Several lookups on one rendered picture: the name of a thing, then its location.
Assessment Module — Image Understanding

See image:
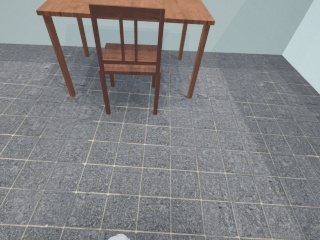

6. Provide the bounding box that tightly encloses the table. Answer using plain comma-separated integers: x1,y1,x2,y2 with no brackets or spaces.
36,0,215,99

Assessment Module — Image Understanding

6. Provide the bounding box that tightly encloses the chair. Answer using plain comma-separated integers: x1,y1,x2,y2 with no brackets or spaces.
88,3,165,115

